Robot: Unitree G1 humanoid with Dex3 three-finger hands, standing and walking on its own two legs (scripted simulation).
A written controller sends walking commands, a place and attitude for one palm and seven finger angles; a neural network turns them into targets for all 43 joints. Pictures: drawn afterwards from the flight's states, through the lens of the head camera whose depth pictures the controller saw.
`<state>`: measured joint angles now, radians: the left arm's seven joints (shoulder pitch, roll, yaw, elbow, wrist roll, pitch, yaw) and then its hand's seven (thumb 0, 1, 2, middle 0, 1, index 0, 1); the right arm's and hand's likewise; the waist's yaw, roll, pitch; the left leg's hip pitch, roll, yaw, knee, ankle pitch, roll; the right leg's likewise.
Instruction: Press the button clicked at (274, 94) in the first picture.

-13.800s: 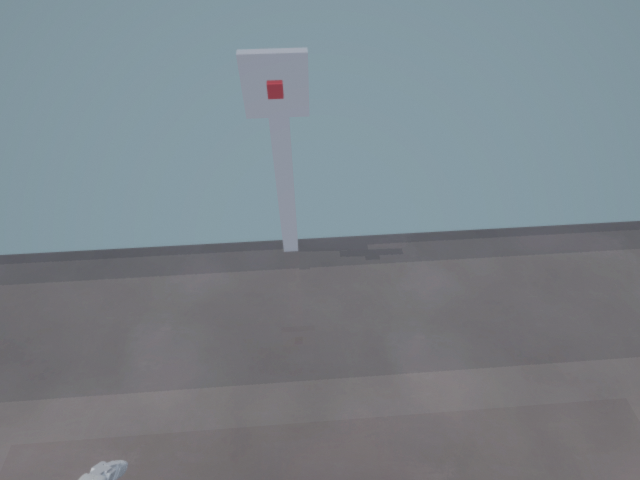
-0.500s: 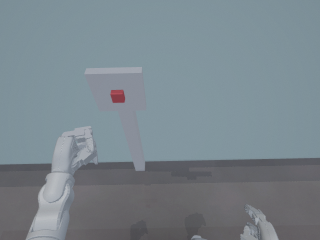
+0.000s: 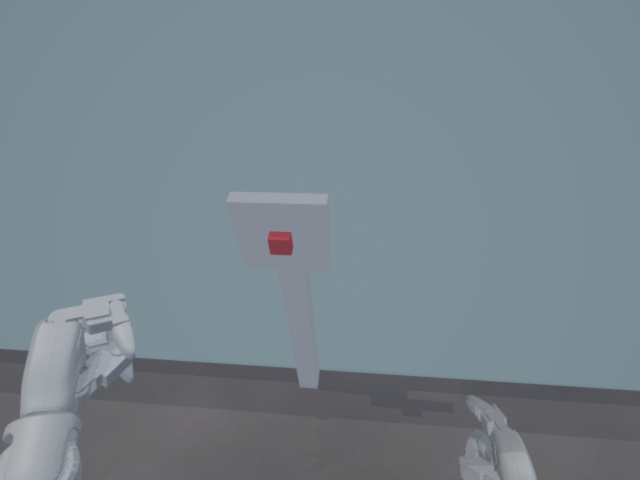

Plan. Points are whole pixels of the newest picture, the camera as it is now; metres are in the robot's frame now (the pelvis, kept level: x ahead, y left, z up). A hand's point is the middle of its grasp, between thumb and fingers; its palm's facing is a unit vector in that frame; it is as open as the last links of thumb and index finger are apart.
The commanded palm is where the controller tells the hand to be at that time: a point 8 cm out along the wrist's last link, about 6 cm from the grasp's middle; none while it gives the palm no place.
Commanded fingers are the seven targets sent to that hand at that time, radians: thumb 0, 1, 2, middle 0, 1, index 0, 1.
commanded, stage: draw the hand back to the body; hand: left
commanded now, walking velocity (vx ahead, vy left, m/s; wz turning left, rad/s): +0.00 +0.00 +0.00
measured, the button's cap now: (281, 242) +0.53 +0.15 -0.04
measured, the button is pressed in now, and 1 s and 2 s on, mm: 0 0 0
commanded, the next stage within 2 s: step back with the hand held close in 0.42 s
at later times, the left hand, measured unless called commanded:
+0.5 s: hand (74, 375) +0.16 +0.24 +0.16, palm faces +0.41 -0.82 -0.41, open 3.1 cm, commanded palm +0.11 +0.28 +0.17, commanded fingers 0.00 0.90 0.90 -1.30 -1.50 -1.30 -1.50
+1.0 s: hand (39, 413) +0.13 +0.25 +0.16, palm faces +0.34 -0.79 -0.51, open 3.1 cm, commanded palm +0.07 +0.29 +0.17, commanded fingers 0.00 0.90 0.90 -1.30 -1.50 -1.30 -1.50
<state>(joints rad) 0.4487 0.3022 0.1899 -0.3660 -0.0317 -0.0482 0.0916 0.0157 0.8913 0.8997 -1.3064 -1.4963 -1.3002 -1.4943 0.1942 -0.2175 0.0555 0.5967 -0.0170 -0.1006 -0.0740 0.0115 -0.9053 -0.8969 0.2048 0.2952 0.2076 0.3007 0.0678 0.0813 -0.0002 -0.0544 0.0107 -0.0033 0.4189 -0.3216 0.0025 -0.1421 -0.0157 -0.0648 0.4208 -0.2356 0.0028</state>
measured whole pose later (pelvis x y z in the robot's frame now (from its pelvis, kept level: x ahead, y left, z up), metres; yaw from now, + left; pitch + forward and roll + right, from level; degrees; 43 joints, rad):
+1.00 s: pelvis -0.07 +0.02 +0.00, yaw -2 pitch +0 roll +0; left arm 0.62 0.37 0.37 -0.52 -0.02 -0.20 0.13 0.01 0.89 0.90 -1.31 -1.50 -1.30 -1.49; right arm 0.19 -0.23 -0.01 0.57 0.00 -0.02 -0.09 0.01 -0.91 -0.90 0.20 0.29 0.21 0.30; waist 0.00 0.03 0.01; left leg -0.25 -0.02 0.04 0.50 -0.25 0.03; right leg -0.33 -0.05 -0.02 0.46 -0.13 0.02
